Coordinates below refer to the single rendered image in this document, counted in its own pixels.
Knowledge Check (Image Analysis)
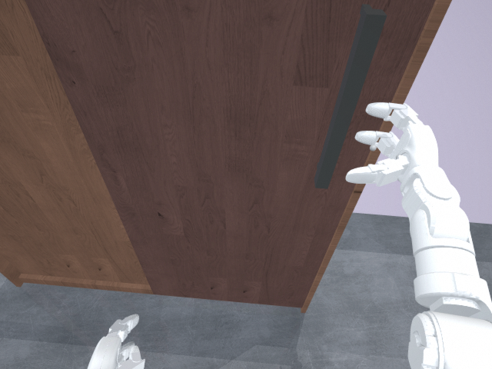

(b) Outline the robot left hand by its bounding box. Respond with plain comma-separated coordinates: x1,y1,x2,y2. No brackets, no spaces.
88,314,145,369

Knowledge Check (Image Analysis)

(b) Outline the right robot upper arm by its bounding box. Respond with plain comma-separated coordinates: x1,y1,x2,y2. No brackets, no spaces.
408,311,492,369

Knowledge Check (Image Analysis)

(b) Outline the right robot forearm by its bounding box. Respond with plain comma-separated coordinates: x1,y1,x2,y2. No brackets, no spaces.
400,165,492,322

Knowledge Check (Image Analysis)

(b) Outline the wardrobe door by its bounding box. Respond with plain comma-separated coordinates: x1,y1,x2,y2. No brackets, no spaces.
0,0,149,285
25,0,436,308

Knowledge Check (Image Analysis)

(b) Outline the handle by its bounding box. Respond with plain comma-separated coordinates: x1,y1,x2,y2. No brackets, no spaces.
314,4,387,189

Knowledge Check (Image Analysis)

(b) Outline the robot right hand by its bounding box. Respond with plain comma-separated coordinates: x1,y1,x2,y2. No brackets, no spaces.
346,102,438,187

